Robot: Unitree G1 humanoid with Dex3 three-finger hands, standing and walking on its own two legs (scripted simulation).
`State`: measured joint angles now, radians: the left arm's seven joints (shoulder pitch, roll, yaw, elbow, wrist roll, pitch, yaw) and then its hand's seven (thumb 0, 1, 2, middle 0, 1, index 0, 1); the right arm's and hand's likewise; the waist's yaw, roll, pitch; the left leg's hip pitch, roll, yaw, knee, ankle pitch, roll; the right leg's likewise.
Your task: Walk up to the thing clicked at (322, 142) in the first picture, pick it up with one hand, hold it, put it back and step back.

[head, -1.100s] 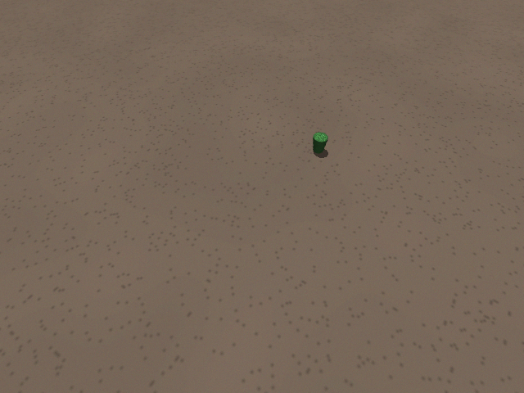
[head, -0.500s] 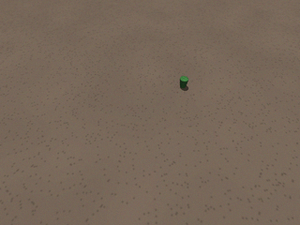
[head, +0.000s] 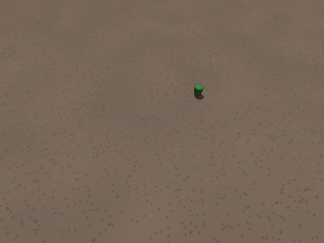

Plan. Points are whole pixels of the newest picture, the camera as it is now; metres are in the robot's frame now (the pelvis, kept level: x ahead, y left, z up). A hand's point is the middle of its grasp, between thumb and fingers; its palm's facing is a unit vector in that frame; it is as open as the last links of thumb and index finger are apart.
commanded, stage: stand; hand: left
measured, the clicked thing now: (198, 91) +1.41 -0.32 -0.73
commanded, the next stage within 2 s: walk up in 0.02 s
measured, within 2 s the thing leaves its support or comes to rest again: neither
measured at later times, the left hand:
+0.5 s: hand (106, 224) +0.19 +0.17 -0.14, palm faces -0.15 -0.91 -0.38, open 7.4 cm
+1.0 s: hand (144, 131) +0.52 +0.08 -0.14, palm faces -0.39 -0.84 -0.37, open 7.4 cm
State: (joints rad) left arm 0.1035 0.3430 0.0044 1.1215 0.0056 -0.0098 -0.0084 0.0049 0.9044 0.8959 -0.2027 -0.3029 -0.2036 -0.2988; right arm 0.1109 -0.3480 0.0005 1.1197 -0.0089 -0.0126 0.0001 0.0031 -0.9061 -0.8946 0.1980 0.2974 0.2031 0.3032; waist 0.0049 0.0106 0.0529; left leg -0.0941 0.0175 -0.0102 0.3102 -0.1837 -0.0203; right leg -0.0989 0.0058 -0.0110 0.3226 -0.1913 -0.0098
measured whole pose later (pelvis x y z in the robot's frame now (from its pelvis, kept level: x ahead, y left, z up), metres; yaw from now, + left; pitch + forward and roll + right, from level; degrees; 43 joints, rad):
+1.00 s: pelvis +0.32 -0.15 -0.01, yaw -20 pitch -2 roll +1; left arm 0.22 0.45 0.06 0.85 0.01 -0.05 -0.09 0.01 0.91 0.90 -0.20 -0.30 -0.20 -0.30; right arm 0.38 -0.42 -0.06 0.85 -0.02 -0.09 0.05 0.00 -0.90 -0.89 0.20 0.30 0.21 0.30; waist -0.05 -0.03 0.08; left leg -0.13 0.07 0.15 0.48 -0.30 0.00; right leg -0.51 -0.07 0.01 0.79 -0.28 -0.01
